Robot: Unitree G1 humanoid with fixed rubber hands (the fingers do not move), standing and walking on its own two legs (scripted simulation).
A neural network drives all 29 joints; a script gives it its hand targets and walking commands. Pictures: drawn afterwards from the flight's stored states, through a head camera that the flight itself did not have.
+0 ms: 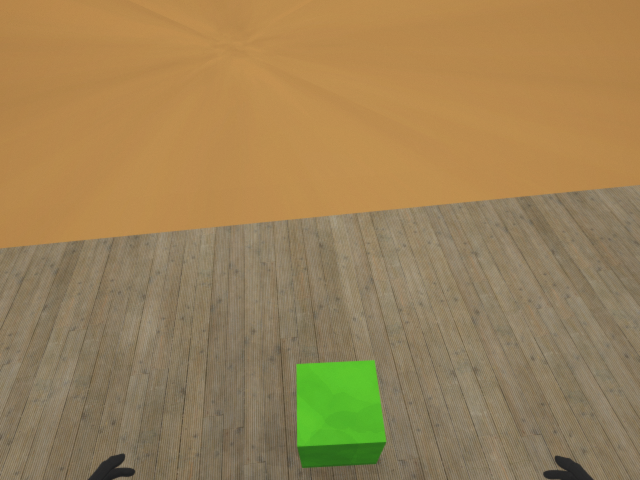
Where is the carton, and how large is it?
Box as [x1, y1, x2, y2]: [297, 360, 385, 467]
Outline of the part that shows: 374,360 297,364 297,447 302,467 366,464 376,462 385,443 385,436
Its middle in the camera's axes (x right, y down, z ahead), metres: +0.05 +0.49 +1.07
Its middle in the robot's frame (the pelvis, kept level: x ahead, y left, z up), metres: +0.38 -0.02 -0.66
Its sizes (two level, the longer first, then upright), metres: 0.210 0.200 0.250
